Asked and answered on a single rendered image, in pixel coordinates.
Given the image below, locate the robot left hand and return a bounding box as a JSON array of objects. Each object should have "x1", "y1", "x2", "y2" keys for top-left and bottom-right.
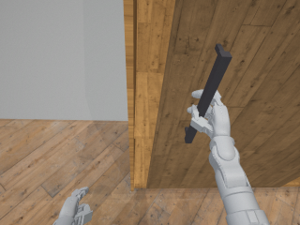
[{"x1": 58, "y1": 187, "x2": 93, "y2": 225}]

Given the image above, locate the robot right forearm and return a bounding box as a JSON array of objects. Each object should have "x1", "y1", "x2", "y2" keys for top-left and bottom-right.
[{"x1": 208, "y1": 135, "x2": 270, "y2": 225}]

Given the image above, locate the handle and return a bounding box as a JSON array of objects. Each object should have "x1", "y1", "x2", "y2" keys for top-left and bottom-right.
[{"x1": 185, "y1": 43, "x2": 233, "y2": 143}]

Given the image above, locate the robot right hand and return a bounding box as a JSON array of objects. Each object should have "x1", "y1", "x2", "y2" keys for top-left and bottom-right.
[{"x1": 187, "y1": 89, "x2": 231, "y2": 140}]

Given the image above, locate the robot left forearm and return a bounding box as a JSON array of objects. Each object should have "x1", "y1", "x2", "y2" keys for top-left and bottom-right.
[{"x1": 53, "y1": 216, "x2": 76, "y2": 225}]

